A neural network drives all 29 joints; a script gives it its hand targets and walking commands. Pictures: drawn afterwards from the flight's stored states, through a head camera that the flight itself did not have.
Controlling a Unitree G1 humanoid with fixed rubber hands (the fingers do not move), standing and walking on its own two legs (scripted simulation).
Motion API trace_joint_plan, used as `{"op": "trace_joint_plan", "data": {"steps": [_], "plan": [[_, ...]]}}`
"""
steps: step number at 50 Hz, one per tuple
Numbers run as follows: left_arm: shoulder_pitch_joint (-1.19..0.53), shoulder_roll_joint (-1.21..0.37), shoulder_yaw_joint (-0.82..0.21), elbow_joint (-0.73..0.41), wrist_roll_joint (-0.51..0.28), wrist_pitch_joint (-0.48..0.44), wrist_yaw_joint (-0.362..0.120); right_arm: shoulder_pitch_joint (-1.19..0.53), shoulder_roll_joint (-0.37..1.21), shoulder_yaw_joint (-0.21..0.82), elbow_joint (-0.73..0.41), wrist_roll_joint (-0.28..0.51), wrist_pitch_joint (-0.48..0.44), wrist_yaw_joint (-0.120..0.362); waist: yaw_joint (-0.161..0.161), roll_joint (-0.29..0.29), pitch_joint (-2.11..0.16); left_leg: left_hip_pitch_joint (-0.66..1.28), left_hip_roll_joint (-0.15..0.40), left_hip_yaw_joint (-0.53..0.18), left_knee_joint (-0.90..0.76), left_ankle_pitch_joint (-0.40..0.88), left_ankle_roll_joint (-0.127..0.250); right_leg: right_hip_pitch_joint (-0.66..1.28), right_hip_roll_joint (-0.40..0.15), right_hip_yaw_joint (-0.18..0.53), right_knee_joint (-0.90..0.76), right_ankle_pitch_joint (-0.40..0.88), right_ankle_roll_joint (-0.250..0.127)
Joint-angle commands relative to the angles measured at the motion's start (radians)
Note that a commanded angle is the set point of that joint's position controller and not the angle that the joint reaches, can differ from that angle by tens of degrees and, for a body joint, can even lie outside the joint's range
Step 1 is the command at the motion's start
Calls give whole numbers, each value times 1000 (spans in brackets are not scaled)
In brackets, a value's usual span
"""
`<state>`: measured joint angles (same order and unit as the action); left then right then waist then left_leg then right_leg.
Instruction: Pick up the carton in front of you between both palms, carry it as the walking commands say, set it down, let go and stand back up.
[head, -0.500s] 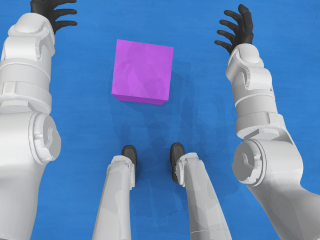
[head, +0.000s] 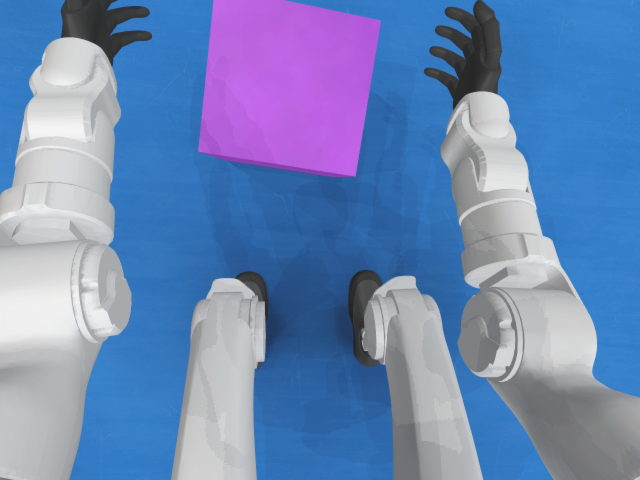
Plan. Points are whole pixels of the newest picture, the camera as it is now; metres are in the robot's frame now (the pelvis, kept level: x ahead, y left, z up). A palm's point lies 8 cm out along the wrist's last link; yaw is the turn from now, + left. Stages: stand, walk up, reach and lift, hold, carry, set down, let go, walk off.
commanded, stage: reach and lift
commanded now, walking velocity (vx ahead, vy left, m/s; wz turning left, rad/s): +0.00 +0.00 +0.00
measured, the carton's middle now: (287, 104) +0.52 +0.05 -0.40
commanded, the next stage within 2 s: none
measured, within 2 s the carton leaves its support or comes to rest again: leaves its support in 1.32 s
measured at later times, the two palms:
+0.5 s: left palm (163, 81) +0.53 +0.23 -0.34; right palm (416, 116) +0.51 -0.14 -0.33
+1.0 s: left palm (181, 83) +0.53 +0.20 -0.33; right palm (397, 112) +0.51 -0.11 -0.33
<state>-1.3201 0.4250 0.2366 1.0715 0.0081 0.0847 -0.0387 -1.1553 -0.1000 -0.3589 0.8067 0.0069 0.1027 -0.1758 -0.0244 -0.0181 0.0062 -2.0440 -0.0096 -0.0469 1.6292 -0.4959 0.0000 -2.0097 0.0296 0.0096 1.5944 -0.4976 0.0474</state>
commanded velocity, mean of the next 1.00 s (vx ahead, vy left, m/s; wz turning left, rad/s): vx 0.00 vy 0.00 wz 0.00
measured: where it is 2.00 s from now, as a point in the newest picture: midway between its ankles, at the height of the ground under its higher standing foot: (310, 335)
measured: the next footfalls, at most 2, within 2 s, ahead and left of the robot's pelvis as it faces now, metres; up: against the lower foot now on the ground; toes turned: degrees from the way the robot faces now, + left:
none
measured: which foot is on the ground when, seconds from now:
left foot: down 0.00-1.00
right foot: down 0.00-1.00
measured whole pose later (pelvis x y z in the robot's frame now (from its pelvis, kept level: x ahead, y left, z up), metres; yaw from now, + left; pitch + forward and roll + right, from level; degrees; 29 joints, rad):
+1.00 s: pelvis -0.04 +0.00 -0.15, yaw +0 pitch +34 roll -4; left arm -1.69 0.48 -0.05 1.29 -0.19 0.09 0.00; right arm -1.55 -0.18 -0.21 1.10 0.17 0.08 -0.19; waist -0.01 -0.05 0.47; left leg -2.24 -0.01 -0.05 2.19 -0.56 0.00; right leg -2.20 0.06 0.01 2.15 -0.56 0.07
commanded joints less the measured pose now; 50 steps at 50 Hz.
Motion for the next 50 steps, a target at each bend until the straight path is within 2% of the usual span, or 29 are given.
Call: {"op": "trace_joint_plan", "data": {"steps": [1,6,10,14,19,23,26,30,31,35,39,43,48,50], "plan": [[-343,187,-83,-120,-88,-14,10,-244,-126,64,-103,76,-4,-31,-7,107,-1200,660,-35,47,49,531,-18,559,62,-67,71,499,36],[-478,247,-159,-88,-152,18,17,-376,-168,115,-89,156,35,-55,-1,153,-1194,625,-15,67,146,368,-20,529,55,-84,173,339,26],[-556,262,-183,12,-160,35,18,-479,-186,115,1,172,48,-52,3,134,-1038,507,5,63,193,199,-12,464,43,-91,236,187,23],[-599,261,-198,106,-157,31,11,-542,-196,100,99,153,35,-36,2,106,-877,435,20,44,242,115,-7,390,33,-97,296,112,23],[-663,264,-235,151,-176,8,16,-611,-233,85,170,142,3,-16,-11,102,-786,441,28,15,310,145,-8,330,27,-102,377,137,25],[-732,277,-283,102,-217,-13,34,-662,-272,103,163,173,-25,-18,-21,126,-891,532,25,10,370,253,-14,359,26,-110,437,229,19],[-722,275,-283,70,-243,-25,45,-656,-270,144,153,191,-40,-22,2,95,-935,556,17,13,397,328,-13,387,31,-117,473,295,20],[-643,246,-276,73,-241,-36,59,-599,-225,182,139,218,-47,-17,31,93,-976,626,9,12,424,436,-15,365,43,-119,490,347,22],[-627,237,-276,70,-239,-36,61,-580,-220,184,143,220,-48,-17,30,96,-976,632,8,13,425,443,-16,354,46,-120,489,345,23],[-573,195,-268,103,-223,-28,53,-522,-220,147,191,189,-46,-15,-1,114,-839,557,9,9,414,367,-19,259,48,-116,465,267,23],[-576,176,-262,106,-209,-26,44,-536,-223,115,199,154,-49,-15,-19,115,-761,452,10,15,400,283,-20,268,46,-104,452,233,16],[-609,166,-269,106,-209,-25,39,-578,-198,124,197,155,-48,-14,-12,98,-738,385,7,27,385,219,-16,321,45,-94,442,215,13],[-674,56,-294,114,-208,-22,31,-654,-79,169,188,168,-46,-4,17,70,-731,379,-5,37,375,184,-10,379,59,-87,438,201,11],[-684,-7,-282,123,-186,-16,24,-657,-34,152,190,138,-44,-1,5,66,-716,381,-14,40,372,170,-12,406,70,-93,440,198,9]]}}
